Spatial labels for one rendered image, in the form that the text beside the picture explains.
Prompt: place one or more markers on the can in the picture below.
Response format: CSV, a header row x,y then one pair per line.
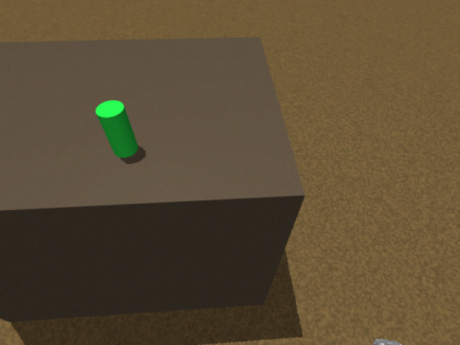
x,y
115,122

